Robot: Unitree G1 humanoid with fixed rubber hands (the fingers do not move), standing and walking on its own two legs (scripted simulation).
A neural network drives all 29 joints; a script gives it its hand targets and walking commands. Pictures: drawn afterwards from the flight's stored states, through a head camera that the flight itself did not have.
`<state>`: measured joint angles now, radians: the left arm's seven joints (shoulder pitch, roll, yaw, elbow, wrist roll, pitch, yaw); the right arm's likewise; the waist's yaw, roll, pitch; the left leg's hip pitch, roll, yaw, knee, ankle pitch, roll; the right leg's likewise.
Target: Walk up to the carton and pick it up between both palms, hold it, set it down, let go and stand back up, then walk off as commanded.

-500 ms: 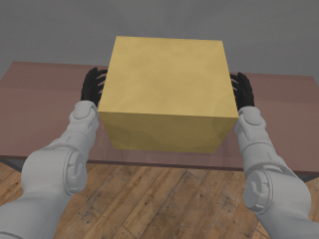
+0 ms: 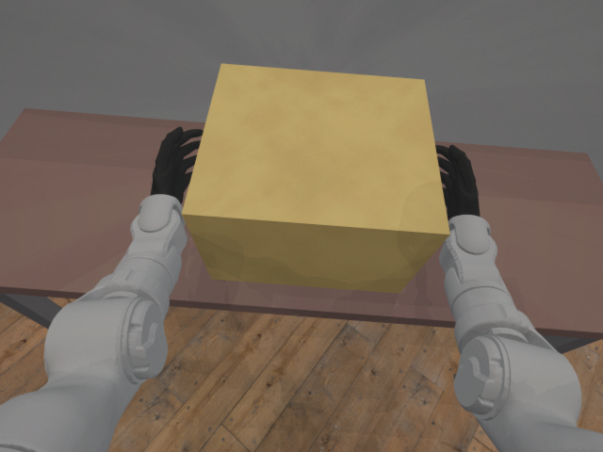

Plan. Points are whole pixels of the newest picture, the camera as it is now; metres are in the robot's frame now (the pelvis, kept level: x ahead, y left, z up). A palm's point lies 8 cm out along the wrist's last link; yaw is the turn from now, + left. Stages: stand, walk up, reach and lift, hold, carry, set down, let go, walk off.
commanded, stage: reach and lift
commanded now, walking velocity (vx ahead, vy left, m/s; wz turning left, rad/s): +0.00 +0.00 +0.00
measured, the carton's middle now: (313, 183) +0.50 +0.00 +0.02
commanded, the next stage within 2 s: none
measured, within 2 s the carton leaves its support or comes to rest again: leaves its support in 0.50 s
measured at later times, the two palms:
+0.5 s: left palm (154, 199) +0.41 +0.21 +0.07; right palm (449, 213) +0.42 -0.18 +0.07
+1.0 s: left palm (141, 174) +0.39 +0.20 +0.15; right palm (498, 196) +0.39 -0.19 +0.15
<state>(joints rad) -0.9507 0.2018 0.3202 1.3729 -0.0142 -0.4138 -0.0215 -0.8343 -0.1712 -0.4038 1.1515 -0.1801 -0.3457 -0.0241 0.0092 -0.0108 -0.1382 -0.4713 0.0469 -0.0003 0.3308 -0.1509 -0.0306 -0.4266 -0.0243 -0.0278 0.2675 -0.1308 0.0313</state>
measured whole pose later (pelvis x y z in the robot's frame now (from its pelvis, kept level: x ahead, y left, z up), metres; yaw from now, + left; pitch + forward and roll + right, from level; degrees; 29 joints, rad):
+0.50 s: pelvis +0.00 +0.00 +0.00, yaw +1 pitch +18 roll -1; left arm -0.88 0.22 0.13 1.32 -0.17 -0.32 0.01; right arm -0.78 -0.19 -0.23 1.15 -0.02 -0.29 -0.05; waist 0.02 0.01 -0.22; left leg -0.52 0.05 -0.03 0.35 -0.15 -0.04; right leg -0.45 -0.02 -0.06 0.26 -0.12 0.02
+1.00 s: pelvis -0.02 +0.00 +0.00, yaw +1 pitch +5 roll -1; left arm -0.84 0.22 0.19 0.98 -0.07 0.05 0.02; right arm -0.78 -0.22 -0.14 0.94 0.11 0.02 -0.07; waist -0.01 -0.03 -0.13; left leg -0.26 0.04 -0.01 0.29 -0.13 -0.03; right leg -0.22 -0.03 -0.04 0.25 -0.12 0.02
